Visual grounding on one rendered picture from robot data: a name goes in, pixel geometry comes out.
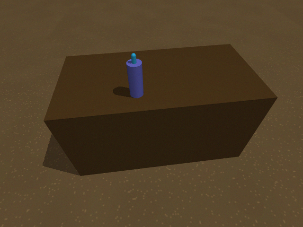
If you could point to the bottle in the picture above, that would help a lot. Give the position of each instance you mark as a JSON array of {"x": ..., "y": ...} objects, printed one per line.
[{"x": 135, "y": 76}]

